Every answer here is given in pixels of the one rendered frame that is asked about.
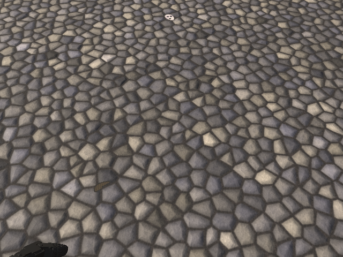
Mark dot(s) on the left robot hand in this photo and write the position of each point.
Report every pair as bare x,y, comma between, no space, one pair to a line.
39,249

